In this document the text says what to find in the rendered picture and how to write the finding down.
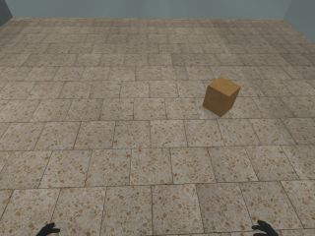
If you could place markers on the carton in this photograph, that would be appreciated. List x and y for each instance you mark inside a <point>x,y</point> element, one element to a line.
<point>220,96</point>

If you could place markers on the left robot hand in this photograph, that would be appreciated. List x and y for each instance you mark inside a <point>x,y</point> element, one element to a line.
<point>48,229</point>

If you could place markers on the right robot hand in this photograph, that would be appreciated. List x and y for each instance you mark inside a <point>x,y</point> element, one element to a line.
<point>265,227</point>

